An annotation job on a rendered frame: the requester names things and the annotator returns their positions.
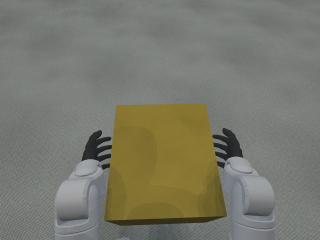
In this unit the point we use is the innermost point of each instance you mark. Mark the robot right forearm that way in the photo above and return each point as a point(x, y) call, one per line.
point(252, 201)

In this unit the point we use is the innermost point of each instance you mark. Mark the robot left forearm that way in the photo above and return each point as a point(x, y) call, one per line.
point(76, 205)

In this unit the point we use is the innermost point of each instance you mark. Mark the robot right hand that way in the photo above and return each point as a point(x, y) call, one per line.
point(232, 149)

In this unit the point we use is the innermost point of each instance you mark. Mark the robot left hand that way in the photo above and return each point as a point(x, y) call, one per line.
point(91, 150)

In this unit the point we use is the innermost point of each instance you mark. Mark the carton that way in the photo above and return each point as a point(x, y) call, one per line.
point(163, 166)

